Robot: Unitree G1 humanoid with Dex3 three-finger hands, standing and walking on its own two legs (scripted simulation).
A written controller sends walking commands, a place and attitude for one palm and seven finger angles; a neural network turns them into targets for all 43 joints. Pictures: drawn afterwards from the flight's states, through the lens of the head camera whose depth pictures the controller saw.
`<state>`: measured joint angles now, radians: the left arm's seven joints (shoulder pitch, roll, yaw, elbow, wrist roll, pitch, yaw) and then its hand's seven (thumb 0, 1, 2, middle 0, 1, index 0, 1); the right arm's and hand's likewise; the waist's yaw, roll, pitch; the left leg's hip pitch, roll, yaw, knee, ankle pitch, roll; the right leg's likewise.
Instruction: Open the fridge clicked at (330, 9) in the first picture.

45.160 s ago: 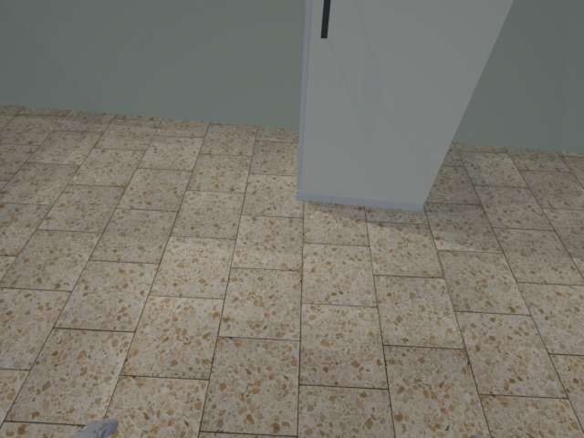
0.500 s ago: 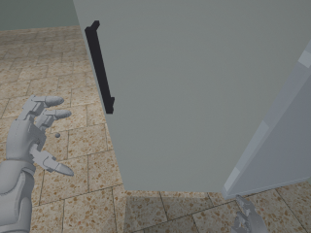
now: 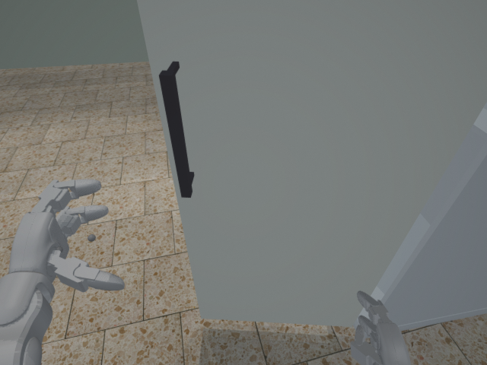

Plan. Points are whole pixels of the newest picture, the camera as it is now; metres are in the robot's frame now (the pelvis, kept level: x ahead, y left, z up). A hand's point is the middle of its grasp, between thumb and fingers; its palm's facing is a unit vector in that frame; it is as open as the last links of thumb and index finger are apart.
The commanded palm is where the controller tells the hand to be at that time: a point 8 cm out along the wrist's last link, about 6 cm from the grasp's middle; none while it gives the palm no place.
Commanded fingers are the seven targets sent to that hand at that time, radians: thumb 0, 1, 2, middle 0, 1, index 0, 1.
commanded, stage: draw the hand back to the body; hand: left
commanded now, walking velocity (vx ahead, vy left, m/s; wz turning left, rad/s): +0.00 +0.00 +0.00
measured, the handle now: (181, 136) +0.44 +0.19 +0.18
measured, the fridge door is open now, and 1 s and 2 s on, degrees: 77 77 77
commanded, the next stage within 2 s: step back with the hand held close in 1.02 s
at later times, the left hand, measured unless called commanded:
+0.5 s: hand (71, 247) +0.20 +0.26 +0.16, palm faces +0.43 -0.84 -0.33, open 10.2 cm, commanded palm +0.15 +0.30 +0.18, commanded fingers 0.00 0.68 0.80 -0.21 -0.43 -0.21 -0.43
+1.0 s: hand (66, 250) +0.19 +0.26 +0.16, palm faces +0.46 -0.82 -0.34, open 7.5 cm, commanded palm +0.14 +0.29 +0.18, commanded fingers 0.00 0.90 0.90 -0.20 -0.30 -0.20 -0.30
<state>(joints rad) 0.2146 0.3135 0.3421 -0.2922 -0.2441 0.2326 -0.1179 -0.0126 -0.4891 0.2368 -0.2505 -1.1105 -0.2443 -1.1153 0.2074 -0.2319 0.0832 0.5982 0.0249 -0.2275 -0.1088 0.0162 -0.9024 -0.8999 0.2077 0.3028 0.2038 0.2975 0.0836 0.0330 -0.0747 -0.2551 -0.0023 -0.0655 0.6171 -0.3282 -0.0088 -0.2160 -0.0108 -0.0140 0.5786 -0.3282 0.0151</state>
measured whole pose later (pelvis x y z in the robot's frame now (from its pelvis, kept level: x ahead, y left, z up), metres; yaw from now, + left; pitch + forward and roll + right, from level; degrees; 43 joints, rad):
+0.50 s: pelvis -0.01 +0.00 +0.01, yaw -1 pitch -5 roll +0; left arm 0.38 0.33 0.32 -0.31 -0.08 -0.06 0.10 0.00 0.33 0.63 -0.23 -0.63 -0.22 -0.64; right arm 0.22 -0.22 0.04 0.67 -0.02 -0.17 -0.10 0.02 -0.90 -0.90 0.21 0.30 0.20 0.30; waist 0.07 0.04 0.00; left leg -0.14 -0.01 -0.04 0.48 -0.26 -0.01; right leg -0.12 -0.02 0.01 0.48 -0.27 0.02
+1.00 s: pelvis +0.00 +0.00 +0.01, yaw -1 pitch -6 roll +0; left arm 0.40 0.33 0.33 -0.33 -0.07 -0.07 0.10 0.01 0.88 0.90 -0.21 -0.31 -0.21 -0.31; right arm 0.19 -0.21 0.04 0.67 -0.02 -0.16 -0.10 0.02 -0.90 -0.90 0.21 0.30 0.20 0.30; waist 0.08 0.04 0.01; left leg -0.10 0.00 -0.04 0.44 -0.24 -0.01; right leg -0.09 -0.01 0.00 0.44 -0.25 0.01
